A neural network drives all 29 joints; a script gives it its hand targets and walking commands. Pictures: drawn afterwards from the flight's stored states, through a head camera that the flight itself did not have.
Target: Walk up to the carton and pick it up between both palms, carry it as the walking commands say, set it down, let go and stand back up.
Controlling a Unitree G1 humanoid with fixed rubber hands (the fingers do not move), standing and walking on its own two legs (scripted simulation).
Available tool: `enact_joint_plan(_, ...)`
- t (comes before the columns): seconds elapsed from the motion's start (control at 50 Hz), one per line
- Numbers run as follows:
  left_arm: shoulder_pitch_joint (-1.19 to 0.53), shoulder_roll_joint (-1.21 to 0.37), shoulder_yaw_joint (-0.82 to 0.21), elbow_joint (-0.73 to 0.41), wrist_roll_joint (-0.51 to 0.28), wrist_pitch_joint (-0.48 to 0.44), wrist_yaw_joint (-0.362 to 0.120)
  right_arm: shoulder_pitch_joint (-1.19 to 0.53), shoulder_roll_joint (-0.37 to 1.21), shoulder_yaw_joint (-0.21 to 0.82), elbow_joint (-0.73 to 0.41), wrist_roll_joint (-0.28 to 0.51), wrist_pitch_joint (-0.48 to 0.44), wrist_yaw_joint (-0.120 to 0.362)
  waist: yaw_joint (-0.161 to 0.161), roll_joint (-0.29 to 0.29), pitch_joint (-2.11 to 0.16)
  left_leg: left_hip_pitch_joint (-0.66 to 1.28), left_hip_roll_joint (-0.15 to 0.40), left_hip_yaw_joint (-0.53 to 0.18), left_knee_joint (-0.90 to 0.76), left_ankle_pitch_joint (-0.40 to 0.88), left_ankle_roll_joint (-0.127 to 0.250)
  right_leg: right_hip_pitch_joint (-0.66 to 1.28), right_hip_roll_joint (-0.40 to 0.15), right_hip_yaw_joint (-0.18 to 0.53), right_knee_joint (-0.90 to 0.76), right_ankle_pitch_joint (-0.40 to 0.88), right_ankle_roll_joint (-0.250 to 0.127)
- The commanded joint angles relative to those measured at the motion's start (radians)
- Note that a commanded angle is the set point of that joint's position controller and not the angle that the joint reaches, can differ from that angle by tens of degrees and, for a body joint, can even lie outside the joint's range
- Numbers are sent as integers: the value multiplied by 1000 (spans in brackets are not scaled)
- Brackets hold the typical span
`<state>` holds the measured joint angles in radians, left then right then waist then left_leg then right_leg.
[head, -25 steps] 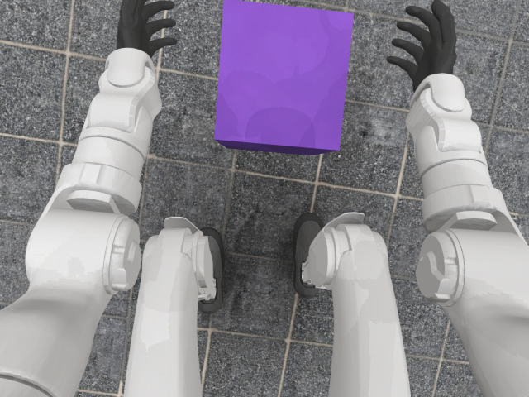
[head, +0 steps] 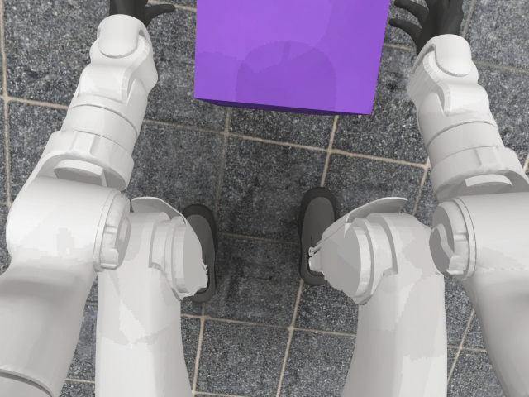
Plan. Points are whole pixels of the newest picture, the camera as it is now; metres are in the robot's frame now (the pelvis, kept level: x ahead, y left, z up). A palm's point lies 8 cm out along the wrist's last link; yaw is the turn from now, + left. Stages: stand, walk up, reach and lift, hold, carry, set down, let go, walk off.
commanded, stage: reach and lift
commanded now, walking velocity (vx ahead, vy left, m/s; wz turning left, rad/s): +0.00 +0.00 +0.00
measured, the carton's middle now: (283, 32) +0.53 -0.04 -0.26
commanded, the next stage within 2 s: none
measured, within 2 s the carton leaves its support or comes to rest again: leaves its support in 1.50 s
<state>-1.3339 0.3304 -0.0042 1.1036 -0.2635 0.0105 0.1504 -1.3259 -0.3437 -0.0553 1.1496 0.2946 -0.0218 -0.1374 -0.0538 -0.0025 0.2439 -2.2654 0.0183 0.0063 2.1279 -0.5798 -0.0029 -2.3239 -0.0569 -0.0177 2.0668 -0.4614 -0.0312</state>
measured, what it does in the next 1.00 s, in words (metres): stands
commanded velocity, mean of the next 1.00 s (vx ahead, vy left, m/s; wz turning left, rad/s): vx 0.00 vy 0.00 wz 0.00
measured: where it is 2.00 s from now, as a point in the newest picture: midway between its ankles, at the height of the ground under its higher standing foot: (258, 260)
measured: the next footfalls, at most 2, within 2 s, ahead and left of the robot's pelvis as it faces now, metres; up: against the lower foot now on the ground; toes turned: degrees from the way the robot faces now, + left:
none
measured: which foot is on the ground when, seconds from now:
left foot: down 0.00-1.00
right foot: down 0.00-1.00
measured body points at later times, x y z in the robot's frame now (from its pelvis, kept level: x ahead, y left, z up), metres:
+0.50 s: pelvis +0.00 +0.00 -0.01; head +0.36 -0.01 +0.25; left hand +0.54 +0.13 -0.20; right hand +0.52 -0.22 -0.19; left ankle +0.11 +0.12 -0.35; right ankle +0.13 -0.12 -0.35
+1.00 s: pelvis +0.00 +0.00 -0.01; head +0.37 -0.01 +0.24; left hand +0.54 +0.11 -0.20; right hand +0.53 -0.19 -0.19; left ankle +0.11 +0.12 -0.35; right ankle +0.13 -0.12 -0.35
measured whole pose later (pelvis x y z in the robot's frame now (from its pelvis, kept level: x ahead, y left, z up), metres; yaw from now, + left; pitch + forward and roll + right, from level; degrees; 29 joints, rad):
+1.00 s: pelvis +0.00 +0.00 -0.01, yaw +0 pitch +38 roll +1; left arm -1.44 0.26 -0.08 1.19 -0.27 -0.04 0.19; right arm -1.46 -0.30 -0.01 1.26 0.31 -0.07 -0.18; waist -0.05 0.00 0.33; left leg -2.24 0.01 0.01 2.16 -0.58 0.00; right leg -2.30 -0.05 0.00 2.10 -0.46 -0.02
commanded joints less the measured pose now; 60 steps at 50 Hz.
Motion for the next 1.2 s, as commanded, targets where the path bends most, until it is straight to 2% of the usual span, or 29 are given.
enact_joint_plan(0.0, -262, 89, -15, -61, -12, -31, -3, -206, -74, 16, -41, 36, -34, 4, 5, 27, -1122, 444, -58, -2, -153, 242, -22, 711, 68, 31, -90, 273, 44)
enact_joint_plan(0.06, -272, 98, -27, -74, -18, -40, 1, -218, -79, 26, -22, 55, -39, 8, 15, 39, -1145, 481, -53, -1, -139, 257, -21, 720, 67, 28, -69, 276, 42)
enact_joint_plan(0.16, -245, 66, -54, -40, -48, -35, 0, -219, -83, 47, -33, 63, -40, 5, 4, 27, -1162, 486, -54, 2, -127, 259, -17, 746, 69, 16, -58, 279, 42)
enact_joint_plan(0.5, -292, 63, -34, -25, -24, -45, 3, -258, -67, 22, 0, 30, -42, -2, 8, 18, -1065, 445, -63, 0, -145, 220, -12, 694, 81, 26, -76, 241, 41)
enact_joint_plan(0.84, -342, -56, -68, -19, 7, -61, 23, -301, 43, 40, 23, -6, -58, -22, 1, 31, -1068, 483, -93, 0, -160, 237, -18, 710, 110, 19, -85, 261, 44)
enact_joint_plan(0.94, -386, -158, -109, -27, -6, -73, 4, -346, 140, 84, 18, 4, -63, -4, -2, 31, -1063, 491, -104, 0, -160, 243, -17, 711, 115, 20, -87, 265, 40)
enact_joint_plan(1.0, -429, -267, -133, -31, -5, -73, -21, -394, 249, 112, 11, 2, -59, 21, -4, 30, -1057, 487, -112, 1, -159, 238, -15, 706, 121, 18, -85, 261, 38)
enact_joint_plan(1.06, -496, -459, -155, -39, 12, -63, -68, -481, 437, 145, -7, -9, -45, 68, -6, 27, -1045, 470, -126, 2, -153, 225, -12, 695, 130, 14, -77, 248, 37)
enact_joint_plan(1.12, -592, -716, -154, -69, 57, -34, -142, -590, 697, 167, -47, -42, -17, 140, -12, 22, -1010, 433, -148, 9, -139, 191, -7, 682, 144, 10, -65, 218, 30)
enact_joint_plan(1.18, -627, -834, -118, -94, 100, -1, -198, -611, 828, 144, -78, -82, 24, 194, -24, 9, -983, 396, -162, 24, -121, 167, 0, 666, 153, -6, -51, 197, 31)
